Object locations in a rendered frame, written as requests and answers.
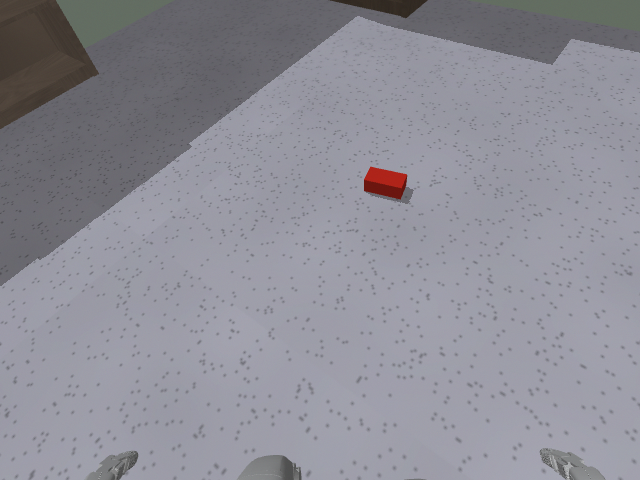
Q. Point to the right robot hand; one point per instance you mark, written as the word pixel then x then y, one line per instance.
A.
pixel 569 466

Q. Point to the bookshelf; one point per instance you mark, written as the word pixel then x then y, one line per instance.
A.
pixel 41 57
pixel 403 8

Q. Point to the left robot hand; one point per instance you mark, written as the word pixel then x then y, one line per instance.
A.
pixel 114 467

